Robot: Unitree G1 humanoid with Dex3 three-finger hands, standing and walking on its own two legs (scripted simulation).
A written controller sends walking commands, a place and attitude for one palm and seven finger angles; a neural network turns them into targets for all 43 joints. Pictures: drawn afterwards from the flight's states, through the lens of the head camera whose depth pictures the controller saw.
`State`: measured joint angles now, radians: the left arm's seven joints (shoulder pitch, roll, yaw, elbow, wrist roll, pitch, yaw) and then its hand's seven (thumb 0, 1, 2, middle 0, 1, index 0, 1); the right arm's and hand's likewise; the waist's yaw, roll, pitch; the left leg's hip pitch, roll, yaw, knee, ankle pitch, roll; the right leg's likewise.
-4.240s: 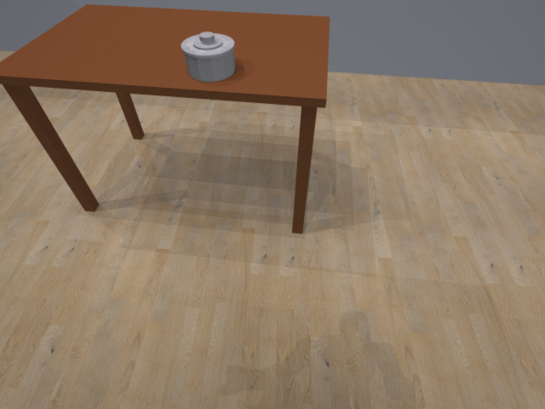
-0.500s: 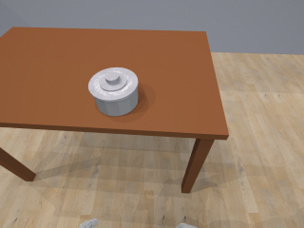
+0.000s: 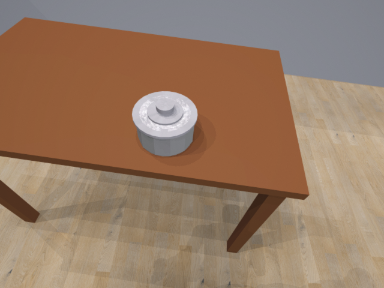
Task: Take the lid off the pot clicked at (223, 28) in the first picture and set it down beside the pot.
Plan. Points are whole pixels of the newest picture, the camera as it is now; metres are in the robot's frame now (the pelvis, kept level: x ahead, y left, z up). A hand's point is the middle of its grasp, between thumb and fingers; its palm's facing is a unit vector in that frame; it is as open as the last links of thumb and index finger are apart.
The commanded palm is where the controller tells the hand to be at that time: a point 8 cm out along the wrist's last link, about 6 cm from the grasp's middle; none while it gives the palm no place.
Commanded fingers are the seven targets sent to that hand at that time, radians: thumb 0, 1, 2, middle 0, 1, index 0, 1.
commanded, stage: come to a stop and stand still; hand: left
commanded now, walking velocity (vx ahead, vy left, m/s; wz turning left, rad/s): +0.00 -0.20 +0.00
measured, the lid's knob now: (165, 106) +0.51 +0.12 +0.06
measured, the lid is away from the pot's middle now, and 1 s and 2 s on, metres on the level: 0.00 0.00 0.00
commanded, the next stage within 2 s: look again from close up in 0.86 s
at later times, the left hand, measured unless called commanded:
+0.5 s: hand out of the picture -0.02 +0.12 -0.16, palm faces +0.01 -0.97 -0.23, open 7.3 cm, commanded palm none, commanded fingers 0.00 0.90 0.90 -0.20 -0.30 -0.20 -0.30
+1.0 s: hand out of the picture -0.07 +0.09 -0.17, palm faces +0.05 -0.99 -0.16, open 7.3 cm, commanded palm none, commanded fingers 0.00 0.90 0.90 -0.20 -0.30 -0.20 -0.30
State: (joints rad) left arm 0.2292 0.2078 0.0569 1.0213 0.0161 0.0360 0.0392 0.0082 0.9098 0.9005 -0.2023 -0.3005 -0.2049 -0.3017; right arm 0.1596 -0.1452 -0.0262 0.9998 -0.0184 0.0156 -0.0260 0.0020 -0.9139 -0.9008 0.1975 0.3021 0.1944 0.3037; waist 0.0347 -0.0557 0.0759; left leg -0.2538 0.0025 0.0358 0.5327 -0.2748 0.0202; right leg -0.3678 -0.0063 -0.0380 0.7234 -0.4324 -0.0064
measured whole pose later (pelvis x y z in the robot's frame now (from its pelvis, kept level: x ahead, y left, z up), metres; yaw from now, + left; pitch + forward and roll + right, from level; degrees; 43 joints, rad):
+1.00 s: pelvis -0.04 -0.07 +0.01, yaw +0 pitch -1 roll +0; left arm 0.32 0.11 0.00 1.13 0.01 -0.01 0.03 0.01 0.91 0.90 -0.20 -0.30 -0.21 -0.30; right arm 0.26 -0.14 -0.01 1.12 -0.02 0.02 -0.04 0.00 -0.91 -0.90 0.20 0.30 0.20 0.30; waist 0.00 0.01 0.05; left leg -0.22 0.07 -0.04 0.46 -0.22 -0.06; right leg -0.10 0.06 -0.06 0.41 -0.30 -0.06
